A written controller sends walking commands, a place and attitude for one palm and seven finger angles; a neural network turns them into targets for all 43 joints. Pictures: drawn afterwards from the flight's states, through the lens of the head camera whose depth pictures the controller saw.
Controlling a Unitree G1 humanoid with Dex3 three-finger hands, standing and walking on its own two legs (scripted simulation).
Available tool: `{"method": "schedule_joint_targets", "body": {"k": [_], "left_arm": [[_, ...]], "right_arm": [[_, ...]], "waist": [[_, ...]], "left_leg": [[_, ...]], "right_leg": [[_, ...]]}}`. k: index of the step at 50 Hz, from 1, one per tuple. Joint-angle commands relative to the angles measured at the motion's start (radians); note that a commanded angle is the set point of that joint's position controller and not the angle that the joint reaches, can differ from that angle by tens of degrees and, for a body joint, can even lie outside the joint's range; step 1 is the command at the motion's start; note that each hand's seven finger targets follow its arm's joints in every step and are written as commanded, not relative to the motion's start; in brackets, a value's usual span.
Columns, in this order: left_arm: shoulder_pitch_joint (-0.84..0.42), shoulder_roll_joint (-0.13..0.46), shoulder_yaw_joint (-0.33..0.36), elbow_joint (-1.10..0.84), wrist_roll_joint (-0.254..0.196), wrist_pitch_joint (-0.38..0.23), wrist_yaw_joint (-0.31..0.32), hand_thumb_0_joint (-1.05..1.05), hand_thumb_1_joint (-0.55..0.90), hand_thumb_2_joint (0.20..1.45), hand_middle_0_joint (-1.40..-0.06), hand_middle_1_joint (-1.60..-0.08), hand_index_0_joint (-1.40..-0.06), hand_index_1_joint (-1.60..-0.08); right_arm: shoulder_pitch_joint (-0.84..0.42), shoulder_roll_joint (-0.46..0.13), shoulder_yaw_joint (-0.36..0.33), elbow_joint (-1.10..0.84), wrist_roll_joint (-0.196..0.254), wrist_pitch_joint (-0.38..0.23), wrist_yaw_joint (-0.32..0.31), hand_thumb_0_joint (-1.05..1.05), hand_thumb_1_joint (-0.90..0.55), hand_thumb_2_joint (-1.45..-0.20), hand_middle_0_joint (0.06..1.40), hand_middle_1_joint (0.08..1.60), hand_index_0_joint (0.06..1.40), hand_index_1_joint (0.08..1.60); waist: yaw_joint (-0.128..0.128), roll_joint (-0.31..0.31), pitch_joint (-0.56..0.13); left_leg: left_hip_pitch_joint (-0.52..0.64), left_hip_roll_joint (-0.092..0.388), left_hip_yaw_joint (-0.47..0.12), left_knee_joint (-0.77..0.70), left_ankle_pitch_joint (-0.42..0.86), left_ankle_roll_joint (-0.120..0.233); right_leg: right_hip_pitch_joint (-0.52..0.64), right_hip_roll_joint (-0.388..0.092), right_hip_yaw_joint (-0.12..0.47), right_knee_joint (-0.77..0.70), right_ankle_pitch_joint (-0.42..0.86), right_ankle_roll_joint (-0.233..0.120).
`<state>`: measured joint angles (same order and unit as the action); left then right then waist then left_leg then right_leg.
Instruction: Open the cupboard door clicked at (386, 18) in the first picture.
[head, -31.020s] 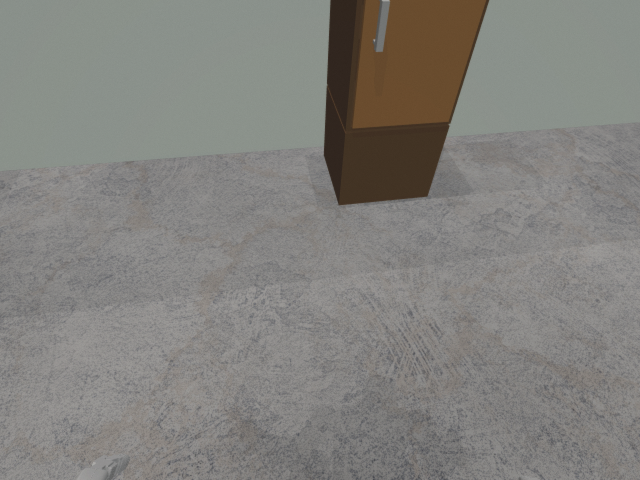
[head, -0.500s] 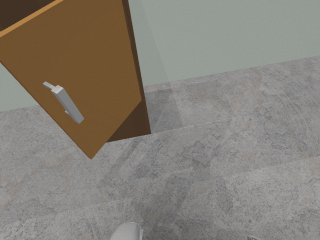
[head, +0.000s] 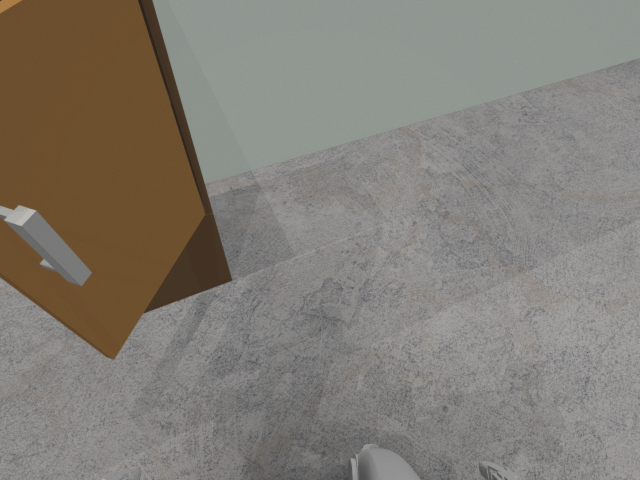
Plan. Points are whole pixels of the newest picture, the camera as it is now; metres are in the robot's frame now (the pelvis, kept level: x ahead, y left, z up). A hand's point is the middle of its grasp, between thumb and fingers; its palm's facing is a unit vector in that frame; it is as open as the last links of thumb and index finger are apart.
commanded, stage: walk to a spot facing it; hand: left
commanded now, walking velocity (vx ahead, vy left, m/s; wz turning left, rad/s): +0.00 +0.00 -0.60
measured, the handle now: (38, 244) +0.34 +0.40 +0.03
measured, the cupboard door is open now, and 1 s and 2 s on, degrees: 47 47 47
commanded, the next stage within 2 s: turn to face it in 1.94 s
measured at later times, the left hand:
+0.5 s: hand (238, 424) +0.20 +0.14 -0.18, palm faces -0.35 -0.92 -0.19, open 7.4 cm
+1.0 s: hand (288, 408) +0.22 +0.07 -0.16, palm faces -0.56 -0.80 -0.22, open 7.4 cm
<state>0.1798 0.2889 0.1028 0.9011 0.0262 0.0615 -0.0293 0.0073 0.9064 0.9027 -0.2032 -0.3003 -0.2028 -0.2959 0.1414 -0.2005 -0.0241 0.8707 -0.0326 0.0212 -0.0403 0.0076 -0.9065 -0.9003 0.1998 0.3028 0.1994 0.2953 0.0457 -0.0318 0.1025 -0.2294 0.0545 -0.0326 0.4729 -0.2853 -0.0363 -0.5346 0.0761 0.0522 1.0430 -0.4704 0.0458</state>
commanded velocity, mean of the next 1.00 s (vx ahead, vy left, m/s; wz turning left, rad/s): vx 0.12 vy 0.00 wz -0.60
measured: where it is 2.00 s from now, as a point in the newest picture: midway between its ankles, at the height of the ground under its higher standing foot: (457, 422)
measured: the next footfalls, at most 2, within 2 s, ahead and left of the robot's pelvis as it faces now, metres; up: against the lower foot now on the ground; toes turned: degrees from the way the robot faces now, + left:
right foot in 0.16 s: +0.05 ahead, -0.16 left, +0.00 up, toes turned -8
left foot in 0.44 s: +0.12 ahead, +0.09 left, +0.00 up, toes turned -16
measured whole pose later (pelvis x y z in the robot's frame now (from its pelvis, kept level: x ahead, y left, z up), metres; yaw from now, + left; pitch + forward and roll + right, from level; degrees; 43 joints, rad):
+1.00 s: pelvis +0.09 -0.09 +0.00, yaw -38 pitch +2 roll +1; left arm 0.31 0.22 0.06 0.97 0.03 -0.01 -0.02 0.01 0.90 0.90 -0.21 -0.30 -0.21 -0.30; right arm 0.14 -0.23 -0.06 0.88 -0.02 0.01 0.02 0.01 -0.91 -0.90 0.20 0.30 0.20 0.29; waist 0.04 -0.03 0.06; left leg -0.47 0.06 0.05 0.80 -0.36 -0.07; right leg -0.18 0.02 0.11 0.44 -0.30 -0.03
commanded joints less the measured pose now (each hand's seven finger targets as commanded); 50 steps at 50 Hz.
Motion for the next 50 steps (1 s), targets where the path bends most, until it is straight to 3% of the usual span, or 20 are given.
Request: {"method": "schedule_joint_targets", "body": {"k": [1,4,6,8,9,10,12,16,20,22,24,28,32,34,35,36,37,39,42,50], "left_arm": [[-0.024,0.029,-0.002,-0.098,-0.006,-0.023,-0.016,0.0,0.9,0.9,-0.2,-0.3,-0.2,-0.3],[-0.029,0.036,-0.007,-0.096,-0.009,-0.031,-0.019,0.0,0.9,0.9,-0.2,-0.3,-0.2,-0.3],[0.068,0.068,0.003,-0.061,-0.011,-0.036,-0.016,0.0,0.9,0.9,-0.2,-0.3,-0.2,-0.3],[0.192,0.268,0.04,-0.028,-0.001,-0.049,0.019,0.0,0.9,0.9,-0.2,-0.3,-0.2,-0.3],[0.206,0.258,0.042,-0.024,-0.009,-0.047,0.035,0.0,0.9,0.9,-0.2,-0.3,-0.2,-0.3],[0.134,0.272,0.037,-0.043,-0.008,-0.038,0.032,0.0,0.9,0.9,-0.2,-0.3,-0.2,-0.3],[0.012,0.185,0.022,-0.074,0.003,-0.037,0.043,0.0,0.9,0.9,-0.2,-0.3,-0.2,-0.3],[0.011,0.182,0.016,-0.072,0.001,-0.042,0.044,0.0,0.9,0.9,-0.2,-0.3,-0.2,-0.3],[-0.057,0.14,0.004,-0.086,-0.011,-0.027,0.036,0.0,0.9,0.9,-0.2,-0.3,-0.2,-0.3],[-0.048,0.053,-0.015,-0.125,-0.023,-0.018,0.02,0.0,0.9,0.9,-0.2,-0.3,-0.2,-0.3],[-0.062,0.085,-0.003,-0.134,-0.009,-0.026,0.004,0.0,0.9,0.9,-0.2,-0.3,-0.2,-0.3],[-0.054,0.024,-0.01,-0.106,-0.008,-0.012,-0.017,0.0,0.9,0.9,-0.2,-0.3,-0.2,-0.3],[-0.082,0.011,-0.017,-0.109,-0.012,-0.027,-0.019,0.0,0.9,0.9,-0.2,-0.3,-0.2,-0.3],[-0.021,0.023,-0.014,-0.091,-0.011,-0.035,-0.018,0.0,0.9,0.9,-0.2,-0.3,-0.2,-0.3],[0.054,0.061,-0.001,-0.066,-0.007,-0.041,-0.014,0.0,0.9,0.9,-0.2,-0.3,-0.2,-0.3],[0.14,0.177,0.024,-0.038,0.006,-0.053,-0.001,0.0,0.9,0.9,-0.2,-0.3,-0.2,-0.3],[0.206,0.253,0.041,-0.015,-0.008,-0.053,0.017,0.0,0.9,0.9,-0.2,-0.3,-0.2,-0.3],[0.151,0.195,0.031,-0.031,-0.012,-0.061,0.034,0.0,0.9,0.9,-0.2,-0.3,-0.2,-0.3],[0.072,0.129,0.012,-0.038,-0.007,-0.085,0.033,0.0,0.9,0.9,-0.2,-0.3,-0.2,-0.3],[0.125,0.151,0.024,0.006,-0.002,-0.098,0.023,0.0,0.9,0.9,-0.2,-0.3,-0.2,-0.3]], "right_arm": [[0.05,-0.209,-0.056,-0.058,-0.011,-0.027,-0.016,0.0,-0.9,-0.9,0.2,0.3,0.2,0.3],[0.093,-0.247,-0.067,-0.043,-0.006,-0.019,-0.004,0.0,-0.9,-0.9,0.2,0.3,0.2,0.3],[0.067,-0.252,-0.071,-0.049,0.004,-0.016,0.002,0.0,-0.9,-0.9,0.2,0.3,0.2,0.3],[0.013,-0.129,-0.044,-0.118,0.027,-0.012,0.01,0.0,-0.9,-0.9,0.2,0.3,0.2,0.3],[0.013,-0.159,-0.042,-0.114,0.027,-0.002,0.004,0.0,-0.9,-0.9,0.2,0.3,0.2,0.3],[0.023,-0.143,-0.04,-0.117,0.033,-0.007,0.015,0.0,-0.9,-0.9,0.2,0.3,0.2,0.3],[0.022,-0.159,-0.046,-0.072,0.024,-0.005,0.014,0.0,-0.9,-0.9,0.2,0.3,0.2,0.3],[0.059,-0.106,-0.034,-0.048,0.03,-0.008,0.018,0.0,-0.9,-0.9,0.2,0.3,0.2,0.3],[0.199,-0.139,-0.043,-0.001,0.029,-0.02,0.006,0.0,-0.9,-0.9,0.2,0.3,0.2,0.3],[0.222,-0.309,-0.074,-0.019,-0.001,-0.034,-0.005,0.0,-0.9,-0.9,0.2,0.3,0.2,0.3],[0.145,-0.277,-0.061,-0.058,-0.007,-0.039,-0.006,0.0,-0.9,-0.9,0.2,0.3,0.2,0.3],[0.1,-0.217,-0.049,-0.046,-0.01,-0.037,-0.007,0.0,-0.9,-0.9,0.2,0.3,0.2,0.3],[0.178,-0.241,-0.063,-0.016,-0.006,-0.029,0.001,0.0,-0.9,-0.9,0.2,0.3,0.2,0.3],[0.173,-0.243,-0.067,-0.018,-0.002,-0.023,0.009,0.0,-0.9,-0.9,0.2,0.3,0.2,0.3],[0.144,-0.228,-0.068,-0.027,0.004,-0.021,0.014,0.0,-0.9,-0.9,0.2,0.3,0.2,0.3],[0.106,-0.148,-0.055,-0.063,0.02,-0.02,0.022,0.0,-0.9,-0.9,0.2,0.3,0.2,0.3],[-0.007,-0.131,-0.039,-0.12,0.017,-0.017,0.024,0.0,-0.9,-0.9,0.2,0.3,0.2,0.3],[-0.025,-0.15,-0.048,-0.122,0.021,-0.022,0.037,0.0,-0.9,-0.9,0.2,0.3,0.2,0.3],[-0.03,-0.138,-0.055,-0.085,0.009,-0.021,0.049,0.0,-0.9,-0.9,0.2,0.3,0.2,0.3],[-0.039,-0.097,-0.05,-0.087,0.02,-0.06,0.052,0.0,-0.9,-0.9,0.2,0.3,0.2,0.3]], "waist": [[-0.043,0.264,-0.158],[-0.06,0.24,-0.153],[-0.001,0.179,-0.164],[0.063,-0.324,-0.21],[0.068,-0.255,-0.218],[0.034,-0.219,-0.144],[-0.017,-0.213,-0.156],[-0.037,-0.094,-0.195],[-0.11,-0.037,-0.186],[-0.11,0.396,-0.149],[-0.069,0.158,-0.093],[-0.044,0.28,-0.117],[-0.086,0.273,-0.165],[-0.061,0.237,-0.182],[-0.017,0.159,-0.202],[0.03,-0.189,-0.204],[0.094,-0.324,-0.149],[0.048,-0.176,-0.077],[-0.015,-0.157,-0.052],[-0.012,-0.116,-0.123]], "left_leg": [[0.146,0.208,0.011,-0.045,0.599,0.145],[0.102,0.225,0.035,0.008,0.551,0.122],[-0.021,0.19,0.08,0.15,0.406,0.064],[-0.355,-0.018,0.143,0.601,-0.395,-0.031],[-0.368,0.023,0.014,0.698,-0.366,-0.011],[-0.381,0.05,0.029,0.693,-0.364,-0.015],[-0.319,0.042,0.025,0.652,-0.253,-0.021],[-0.183,-0.006,0.076,0.369,-0.164,-0.033],[0.124,-0.004,0.063,-0.006,0.052,-0.015],[0.145,0.432,-0.424,-0.263,-0.008,0.167],[-0.003,0.428,-0.353,-0.233,0.108,0.239],[0.049,0.242,0.025,-0.112,0.419,0.137],[0.133,0.263,0.08,-0.038,0.494,0.126],[0.086,0.253,0.127,0.026,0.307,0.083],[-0.025,0.22,0.159,0.14,0.137,0.044],[-0.3,0.09,0.256,0.394,-0.183,-0.017],[-0.49,0.015,0.154,0.595,-0.426,-0.033],[-0.534,0.077,0.038,0.686,-0.268,-0.019],[-0.411,0.062,0.047,0.599,-0.112,-0.036],[-0.184,-0.031,0.092,0.173,-0.043,-0.026]], "right_leg": [[0.034,-0.068,-0.091,-0.133,0.014,0.006],[0.175,-0.041,-0.148,-0.321,0.072,-0.018],[0.392,-0.053,-0.127,-0.536,0.286,-0.047],[0.57,-0.467,0.459,-0.688,0.858,-0.244],[0.564,-0.469,0.428,-0.677,0.771,-0.297],[0.427,-0.46,0.431,-0.701,0.476,-0.325],[0.36,-0.332,0.34,-0.668,0.507,-0.268],[0.343,-0.285,0.286,-0.608,0.678,-0.244],[0.12,-0.184,0.255,-0.536,0.392,-0.134],[-0.097,0.007,-0.01,-0.112,-0.162,-0.02],[-0.043,-0.083,0.015,0.085,-0.085,-0.014],[0.025,-0.091,-0.089,-0.03,-0.008,0.005],[0.128,-0.063,-0.16,-0.285,0.015,-0.016],[0.272,-0.05,-0.182,-0.48,0.122,-0.036],[0.43,-0.078,-0.128,-0.608,0.189,-0.062],[0.621,-0.319,0.247,-0.75,0.215,-0.153],[0.609,-0.472,0.504,-0.791,0.342,-0.265],[0.516,-0.437,0.452,-0.812,0.046,-0.31],[0.376,-0.319,0.286,-0.792,0.259,-0.253],[0.408,-0.264,0.306,-0.712,0.29,-0.241]]}}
